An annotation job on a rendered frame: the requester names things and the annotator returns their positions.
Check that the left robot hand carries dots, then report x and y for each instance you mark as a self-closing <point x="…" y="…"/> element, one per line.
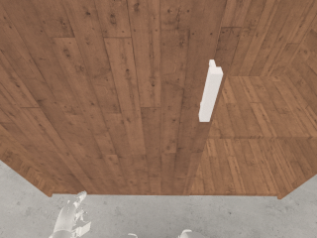
<point x="69" y="214"/>

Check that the wardrobe door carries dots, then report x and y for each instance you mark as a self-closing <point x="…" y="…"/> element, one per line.
<point x="13" y="145"/>
<point x="105" y="94"/>

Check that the handle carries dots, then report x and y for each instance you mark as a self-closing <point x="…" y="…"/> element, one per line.
<point x="211" y="88"/>

